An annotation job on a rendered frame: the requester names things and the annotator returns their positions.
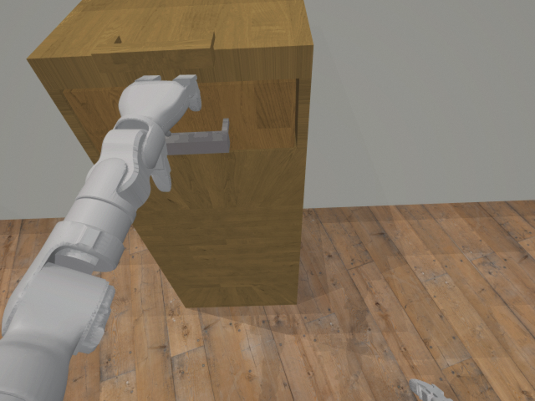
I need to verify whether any left robot hand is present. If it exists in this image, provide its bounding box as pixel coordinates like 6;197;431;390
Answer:
119;74;201;192

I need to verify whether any drawer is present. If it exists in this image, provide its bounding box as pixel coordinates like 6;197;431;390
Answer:
63;79;296;154

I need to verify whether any robot left upper arm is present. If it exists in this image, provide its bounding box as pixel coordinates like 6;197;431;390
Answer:
0;262;115;401

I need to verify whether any cabinet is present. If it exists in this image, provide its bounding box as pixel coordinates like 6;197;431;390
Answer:
26;0;313;308

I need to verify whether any handle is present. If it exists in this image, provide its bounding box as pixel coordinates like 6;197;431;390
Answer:
91;39;216;74
165;118;230;155

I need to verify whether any robot left forearm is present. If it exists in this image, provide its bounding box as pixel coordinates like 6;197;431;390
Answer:
2;114;166;337

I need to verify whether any right robot hand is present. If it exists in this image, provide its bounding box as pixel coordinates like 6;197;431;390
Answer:
409;378;453;401

